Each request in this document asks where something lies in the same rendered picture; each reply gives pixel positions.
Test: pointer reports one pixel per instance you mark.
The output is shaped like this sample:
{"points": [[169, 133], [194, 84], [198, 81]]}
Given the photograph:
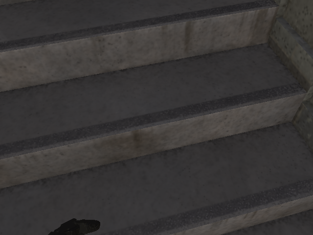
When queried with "robot left hand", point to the robot left hand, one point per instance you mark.
{"points": [[77, 227]]}

